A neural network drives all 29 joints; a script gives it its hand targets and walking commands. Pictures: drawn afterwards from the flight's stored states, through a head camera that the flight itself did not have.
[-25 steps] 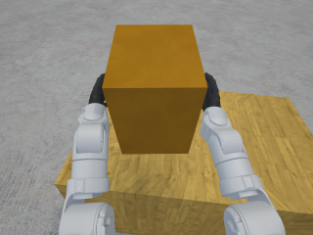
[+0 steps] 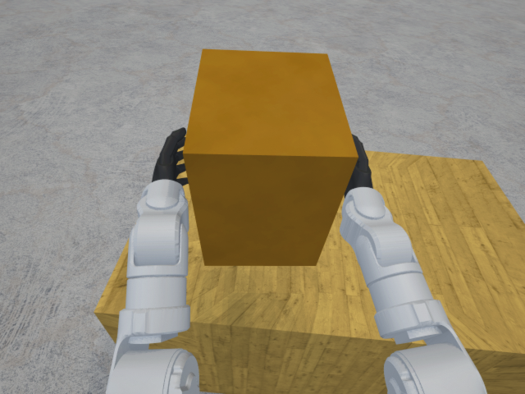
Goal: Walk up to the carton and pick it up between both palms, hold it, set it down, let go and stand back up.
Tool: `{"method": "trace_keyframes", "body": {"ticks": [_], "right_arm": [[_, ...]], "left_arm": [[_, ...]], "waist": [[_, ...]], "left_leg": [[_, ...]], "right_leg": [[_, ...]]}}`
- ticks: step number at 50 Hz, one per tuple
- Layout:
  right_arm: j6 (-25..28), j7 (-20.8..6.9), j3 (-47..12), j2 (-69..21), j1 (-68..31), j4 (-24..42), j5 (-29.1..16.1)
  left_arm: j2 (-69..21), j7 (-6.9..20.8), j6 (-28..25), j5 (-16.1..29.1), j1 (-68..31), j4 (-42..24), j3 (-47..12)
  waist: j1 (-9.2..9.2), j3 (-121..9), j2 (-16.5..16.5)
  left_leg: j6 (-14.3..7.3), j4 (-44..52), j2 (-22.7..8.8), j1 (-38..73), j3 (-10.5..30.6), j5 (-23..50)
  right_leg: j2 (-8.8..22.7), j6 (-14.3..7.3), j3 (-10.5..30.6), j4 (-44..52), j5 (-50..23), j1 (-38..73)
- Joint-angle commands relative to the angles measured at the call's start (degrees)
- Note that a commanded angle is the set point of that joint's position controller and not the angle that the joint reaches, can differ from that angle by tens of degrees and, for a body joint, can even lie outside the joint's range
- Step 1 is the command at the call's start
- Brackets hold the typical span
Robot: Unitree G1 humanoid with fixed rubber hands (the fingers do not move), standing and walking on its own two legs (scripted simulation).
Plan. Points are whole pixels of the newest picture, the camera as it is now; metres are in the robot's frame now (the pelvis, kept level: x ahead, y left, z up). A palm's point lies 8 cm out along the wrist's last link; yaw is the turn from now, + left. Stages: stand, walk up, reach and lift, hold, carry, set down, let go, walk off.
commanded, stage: hold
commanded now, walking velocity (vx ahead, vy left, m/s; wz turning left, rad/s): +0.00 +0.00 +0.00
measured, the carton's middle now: (263, 164) +0.40 +0.01 +0.17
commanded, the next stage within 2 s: none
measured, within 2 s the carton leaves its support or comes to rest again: neither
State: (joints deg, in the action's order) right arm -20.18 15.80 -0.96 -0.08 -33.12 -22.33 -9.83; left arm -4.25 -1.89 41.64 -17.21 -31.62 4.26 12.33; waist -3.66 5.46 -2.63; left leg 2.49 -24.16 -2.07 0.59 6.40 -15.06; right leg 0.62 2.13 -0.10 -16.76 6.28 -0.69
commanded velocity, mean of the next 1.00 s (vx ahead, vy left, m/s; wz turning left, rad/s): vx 0.00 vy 0.00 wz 0.00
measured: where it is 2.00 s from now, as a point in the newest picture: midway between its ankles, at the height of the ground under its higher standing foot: outside the picture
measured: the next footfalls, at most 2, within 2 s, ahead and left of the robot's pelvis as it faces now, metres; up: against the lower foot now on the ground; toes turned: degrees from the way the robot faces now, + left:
none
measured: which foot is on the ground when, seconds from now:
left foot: down 0.00-1.00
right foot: down 0.00-1.00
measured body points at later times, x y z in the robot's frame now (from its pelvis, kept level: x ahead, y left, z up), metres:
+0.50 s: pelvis +0.00 -0.01 +0.00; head -0.04 +0.00 +0.45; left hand +0.37 +0.13 +0.18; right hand +0.37 -0.14 +0.18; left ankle +0.00 +0.14 -0.74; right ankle +0.05 -0.15 -0.74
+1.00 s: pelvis -0.01 +0.00 +0.00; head -0.04 +0.03 +0.45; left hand +0.37 +0.14 +0.17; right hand +0.36 -0.14 +0.16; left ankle +0.00 +0.14 -0.74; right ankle +0.05 -0.15 -0.74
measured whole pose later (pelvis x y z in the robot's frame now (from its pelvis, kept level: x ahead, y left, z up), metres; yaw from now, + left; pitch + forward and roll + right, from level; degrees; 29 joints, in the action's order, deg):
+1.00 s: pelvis -0.01 +0.00 +0.00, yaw +0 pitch -9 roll -2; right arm -18.8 15.0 1.9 -1.2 -34.3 -24.4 -9.1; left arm -2.5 -2.0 40.6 -17.1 -33.8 7.8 10.7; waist -4.2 5.2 -2.6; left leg 2.8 -24.8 -2.1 -1.0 6.9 -14.6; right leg 0.6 2.0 -0.6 -17.1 5.9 -2.0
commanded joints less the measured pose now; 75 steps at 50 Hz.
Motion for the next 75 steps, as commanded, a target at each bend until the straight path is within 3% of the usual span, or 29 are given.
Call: {"method": "trace_keyframes", "body": {"ticks": [1, 2, 7, 8, 13, 17, 21, 25, 26, 28, 35, 36, 37, 38, 39, 40, 42, 45, 46, 47, 50, 52, 54, 57, 62, 65, 70, 71, 75], "right_arm": [[6.2, -8.5, -23.9, -33.8, -50.1, 23.6, -5.4], [5.5, -8.4, -21.9, -32.6, -49.9, 18.7, -4.3], [5.8, -7.9, -24.0, -34.4, -52.1, 23.9, -5.4], [6.0, -7.7, -26.4, -35.0, -52.4, 26.1, -6.6], [4.4, -7.1, -25.7, -37.0, -49.8, 23.7, -5.2], [3.7, -7.0, -26.4, -37.3, -52.3, 24.4, -4.7], [3.6, -6.4, -27.6, -36.8, -51.1, 24.3, -5.5], [3.5, -6.8, -26.3, -37.5, -50.1, 22.4, -5.5], [3.4, -7.0, -24.4, -35.7, -51.4, 18.7, -4.4], [3.4, -7.4, -21.7, -35.0, -48.5, 14.5, -3.8], [5.9, -7.3, -21.1, -33.4, -49.5, 20.9, -4.1], [5.3, -7.6, -18.9, -32.0, -48.9, 16.2, -3.3], [5.9, -7.9, -18.8, -32.7, -49.1, 16.2, -2.5], [6.7, -8.4, -19.8, -32.9, -49.7, 18.8, -3.6], [6.3, -8.9, -19.1, -33.4, -51.4, 15.8, -3.0], [7.1, -8.8, -20.3, -33.0, -50.5, 19.0, -3.9], [7.3, -8.8, -20.2, -33.8, -53.1, 19.0, -3.0], [7.7, -9.1, -21.0, -33.2, -52.3, 20.7, -4.4], [7.0, -9.2, -20.5, -33.1, -52.9, 17.2, -3.4], [7.7, -9.1, -23.3, -35.4, -52.8, 20.2, -4.5], [6.6, -9.2, -23.1, -33.8, -55.7, 18.2, -3.6], [6.0, -8.9, -23.7, -34.9, -51.8, 17.1, -3.9], [6.5, -8.5, -26.9, -36.2, -55.0, 24.0, -5.6], [5.8, -8.2, -26.5, -37.3, -56.0, 22.2, -6.2], [4.7, -7.5, -26.5, -38.1, -51.3, 21.7, -4.9], [3.9, -6.2, -28.7, -38.3, -46.4, 24.2, -7.0], [3.8, -7.3, -23.3, -36.3, -50.7, 19.8, -4.6], [4.0, -7.2, -24.1, -37.4, -48.3, 22.5, -5.1], [3.9, -7.0, -24.9, -35.0, -46.9, 22.1, -5.4]], "left_arm": [[-36.9, 8.0, -6.1, 10.6, -41.3, -11.2, -33.8], [-35.5, 8.4, -6.2, 10.6, -42.1, -8.0, -32.2], [-35.4, 8.7, -7.2, 12.6, -45.4, -12.1, -33.9], [-35.4, 8.5, -7.1, 11.0, -42.5, -12.9, -32.8], [-32.0, 9.0, -7.8, 11.6, -44.9, -12.8, -31.4], [-30.1, 10.2, -7.0, 9.5, -39.9, -5.7, -26.1], [-30.7, 10.9, -6.3, 8.3, -39.1, -6.5, -26.2], [-33.0, 10.3, -7.4, 10.7, -43.1, -10.6, -28.9], [-31.3, 10.5, -6.6, 8.9, -42.7, -4.1, -27.0], [-32.2, 11.1, -6.5, 8.3, -43.5, -5.3, -26.4], [-36.9, 10.5, -6.6, 11.4, -43.8, -9.8, -34.4], [-36.7, 10.1, -6.8, 11.0, -45.8, -7.7, -33.5], [-36.5, 9.9, -7.3, 11.2, -47.6, -9.1, -33.7], [-37.5, 9.5, -7.4, 11.9, -47.8, -11.7, -35.4], [-36.7, 9.0, -7.9, 10.9, -49.4, -8.6, -33.1], [-37.6, 8.7, -7.5, 11.7, -47.4, -11.3, -35.4], [-37.3, 8.4, -8.0, 11.6, -48.1, -8.9, -34.4], [-38.9, 7.7, -7.5, 12.5, -45.6, -11.3, -36.2], [-36.6, 7.5, -7.5, 10.5, -46.3, -5.9, -33.7], [-37.1, 7.4, -8.3, 11.2, -44.5, -9.1, -34.1], [-36.1, 7.8, -7.4, 9.9, -43.3, -3.1, -29.9], [-34.5, 8.1, -7.9, 9.0, -44.2, -5.7, -28.9], [-35.1, 8.3, -7.8, 10.0, -39.9, -4.4, -28.5], [-34.6, 8.3, -7.9, 9.2, -43.6, -5.2, -27.2], [-32.7, 9.6, -7.9, 9.7, -42.2, -7.3, -26.2], [-31.9, 10.3, -7.8, 10.7, -40.9, -12.5, -28.8], [-31.6, 9.8, -7.5, 9.8, -45.9, -7.7, -29.0], [-32.8, 9.8, -7.5, 11.5, -46.3, -13.6, -31.6], [-32.6, 10.3, -6.3, 10.4, -43.6, -12.2, -31.8]], "waist": [[-1.54, -33.8, 8.4], [-2.42, -30.0, 7.2], [-2.22, -35.5, 6.5], [-0.31, -36.8, 6.6], [-1.2, -34.5, 4.2], [0.72, -31.4, -0.7], [1.44, -31.8, 0.0], [-0.49, -33.6, 1.9], [0.25, -28.2, 1.4], [-0.65, -25.2, 3.5], [-4.41, -31.3, 9.4], [-5.18, -28.4, 10.3], [-4.75, -29.2, 9.3], [-4.84, -31.9, 12.3], [-3.83, -28.8, 10.2], [-3.6, -31.8, 12.8], [-3.09, -32.4, 10.5], [-3.37, -35.4, 12.6], [-2.3, -30.5, 11.3], [-1.49, -35.4, 9.3], [0.13, -31.2, 5.0], [0.14, -31.8, 4.4], [1.31, -34.4, 0.3], [2.23, -33.2, 1.0], [0.8, -33.3, -1.8], [-0.7, -35.9, -0.2], [-1.03, -29.0, 5.3], [-1.69, -32.2, 6.9], [-2.33, -32.1, 8.1]], "left_leg": [[2.1, 2.5, 4.0, 3.9, -5.2, 28.1], [1.9, 3.1, 4.2, 3.1, -5.1, 26.1], [1.1, 2.9, 5.1, 1.7, -5.6, 25.8], [1.1, 2.2, 5.3, 2.3, -5.6, 28.2], [-0.6, 4.3, 6.1, -4.2, -6.3, 19.1], [-2.8, 6.5, 6.8, -6.2, -6.6, 13.3], [-2.4, 6.2, 6.4, -4.4, -7.2, 17.0], [-0.5, 4.9, 5.7, -0.8, -5.8, 23.1], [-1.0, 6.1, 5.7, -3.1, -6.6, 17.0], [-0.8, 7.4, 5.7, -3.8, -6.9, 13.4], [2.5, 2.8, 4.3, 3.8, -5.5, 26.8], [3.2, 3.2, 4.0, 4.2, -4.7, 23.5], [2.7, 3.7, 3.7, 3.8, -4.8, 22.5], [3.4, 2.7, 3.4, 4.9, -4.4, 26.5], [2.9, 3.2, 3.6, 3.1, -4.7, 22.7], [3.4, 2.4, 3.5, 4.8, -4.7, 25.5], [2.3, 2.9, 4.2, 3.1, -5.2, 22.0], [3.6, 1.4, 3.4, 6.0, -4.1, 28.5], [2.8, 2.9, 4.1, 2.5, -4.9, 22.6], [2.5, 1.8, 4.1, 4.4, -4.9, 27.1], [0.3, 4.5, 4.6, 0.0, -5.4, 20.9], [-0.3, 4.8, 4.9, -1.7, -6.0, 20.0], [-1.3, 4.4, 5.4, -1.0, -5.7, 23.2], [-1.2, 5.2, 5.7, -2.3, -6.3, 21.3], [-2.4, 6.4, 6.2, -4.3, -6.9, 16.9], [-1.2, 4.3, 6.4, -1.3, -6.9, 24.0], [-0.4, 5.8, 6.1, -4.0, -6.5, 15.7], [0.1, 5.1, 6.2, -2.7, -6.7, 18.9], [0.7, 4.3, 5.7, -1.2, -6.5, 22.4]], "right_leg": [[-5.1, -0.7, -5.0, 0.1, -7.8, 10.5], [-4.7, -0.9, -4.8, 0.9, -6.1, 10.1], [-4.8, -0.2, -5.0, -0.3, -10.2, 13.1], [-4.7, 0.1, -4.3, -0.8, -12.7, 15.4], [-3.4, 0.8, -4.1, -1.1, -12.6, 17.5], [-2.9, 2.2, -3.8, -0.5, -11.2, 17.6], [-3.6, 1.9, -4.2, -0.8, -13.1, 18.6], [-4.7, 1.1, -5.1, -0.8, -11.8, 15.4], [-4.7, 0.4, -4.9, 0.5, -6.5, 13.8], [-4.2, 0.1, -5.6, 0.7, -3.2, 13.2], [-5.1, -1.0, -5.7, 0.7, -8.1, 11.3], [-5.0, -1.1, -5.9, 1.5, -3.0, 8.3], [-4.8, -1.3, -6.1, 1.2, -2.2, 8.5], [-4.8, -1.3, -6.3, 0.3, -4.5, 8.2], [-4.6, -1.3, -6.0, 0.9, -1.0, 6.8], [-4.4, -1.4, -5.9, 0.4, -3.5, 7.0], [-4.1, -1.0, -5.6, 1.0, -2.1, 8.4], [-4.7, -0.8, -5.7, -0.1, -6.1, 7.4], [-4.4, -1.1, -5.5, 0.9, -1.2, 6.3], [-4.7, -0.6, -5.5, 0.0, -5.7, 8.8], [-4.6, -0.5, -5.1, 0.5, -3.6, 10.2], [-4.5, 0.1, -4.8, -0.3, -5.4, 13.8], [-4.8, 0.7, -4.2, -0.4, -11.2, 15.7], [-5.1, 0.5, -4.5, -0.4, -10.2, 16.0], [-4.4, 1.0, -4.2, -0.4, -11.7, 18.6], [-4.6, 1.8, -3.8, -1.3, -20.1, 20.7], [-4.1, 0.5, -4.7, 0.0, -7.3, 13.8], [-3.9, 0.5, -4.8, -0.6, -10.7, 15.3], [-4.0, 0.7, -5.2, -0.8, -11.3, 15.7]]}}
